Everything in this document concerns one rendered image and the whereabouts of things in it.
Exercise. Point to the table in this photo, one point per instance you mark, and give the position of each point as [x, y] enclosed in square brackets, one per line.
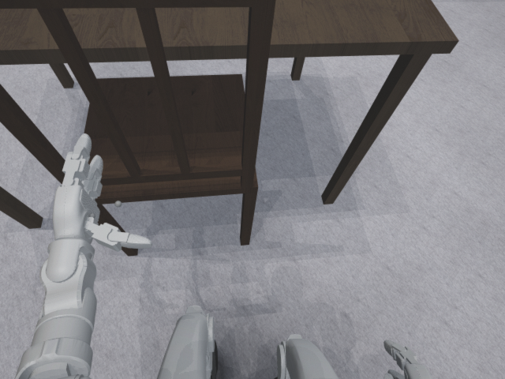
[415, 29]

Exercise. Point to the robot left hand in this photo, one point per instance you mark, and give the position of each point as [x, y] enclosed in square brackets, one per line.
[75, 198]

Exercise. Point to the chair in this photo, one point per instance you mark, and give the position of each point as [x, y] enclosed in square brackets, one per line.
[160, 137]

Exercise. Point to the robot left thigh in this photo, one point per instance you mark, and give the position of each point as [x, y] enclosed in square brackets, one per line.
[193, 338]

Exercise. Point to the robot right thigh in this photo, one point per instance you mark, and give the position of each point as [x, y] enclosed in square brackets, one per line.
[301, 359]

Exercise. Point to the robot right hand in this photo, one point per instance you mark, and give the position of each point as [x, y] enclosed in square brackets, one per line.
[407, 361]

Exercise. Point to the robot thigh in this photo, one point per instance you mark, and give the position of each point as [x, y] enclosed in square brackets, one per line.
[301, 359]
[193, 338]

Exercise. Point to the left robot forearm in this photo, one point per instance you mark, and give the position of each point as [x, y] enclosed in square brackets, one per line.
[62, 338]

